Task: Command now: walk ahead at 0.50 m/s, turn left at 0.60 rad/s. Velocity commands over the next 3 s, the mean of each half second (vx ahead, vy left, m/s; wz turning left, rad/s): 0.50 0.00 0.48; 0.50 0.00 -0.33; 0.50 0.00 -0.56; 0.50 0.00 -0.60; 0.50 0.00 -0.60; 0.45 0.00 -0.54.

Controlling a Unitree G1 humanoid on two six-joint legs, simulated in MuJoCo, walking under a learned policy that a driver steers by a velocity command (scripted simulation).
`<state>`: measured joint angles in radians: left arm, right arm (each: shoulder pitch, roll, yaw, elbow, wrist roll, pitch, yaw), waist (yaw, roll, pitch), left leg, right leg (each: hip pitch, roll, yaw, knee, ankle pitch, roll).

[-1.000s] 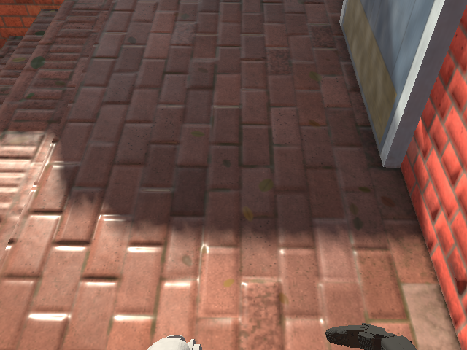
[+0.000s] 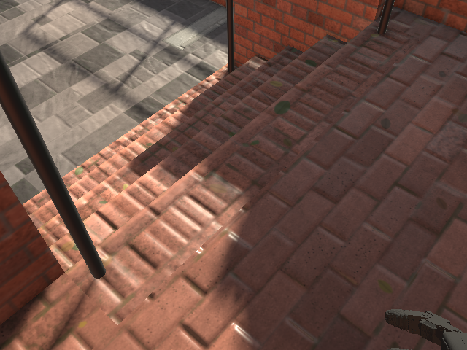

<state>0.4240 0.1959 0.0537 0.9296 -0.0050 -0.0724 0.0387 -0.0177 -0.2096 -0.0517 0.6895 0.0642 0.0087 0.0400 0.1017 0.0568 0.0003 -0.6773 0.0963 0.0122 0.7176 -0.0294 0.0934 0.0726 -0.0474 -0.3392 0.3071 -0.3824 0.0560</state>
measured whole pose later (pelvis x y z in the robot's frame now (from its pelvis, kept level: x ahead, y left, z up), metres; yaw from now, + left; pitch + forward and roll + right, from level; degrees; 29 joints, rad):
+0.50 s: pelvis +0.29 +0.02 +0.00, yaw +15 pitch +2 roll +2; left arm 0.07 0.25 0.05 0.73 -0.01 -0.09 -0.01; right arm 0.34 -0.23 -0.08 0.78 0.01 -0.07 0.01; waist -0.07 -0.04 -0.01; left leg -0.08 -0.08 -0.12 0.42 -0.38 0.04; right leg -0.60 -0.05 0.03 0.58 0.04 -0.01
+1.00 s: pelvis +0.57 +0.03 +0.02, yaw +1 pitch +3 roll +1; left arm 0.40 0.25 0.06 0.82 -0.03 -0.05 0.02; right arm -0.02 -0.22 -0.07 0.61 0.01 -0.11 0.01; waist 0.12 0.02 0.01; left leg -0.56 -0.02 -0.11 0.52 -0.01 -0.03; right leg -0.10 0.11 0.22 0.39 -0.32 -0.08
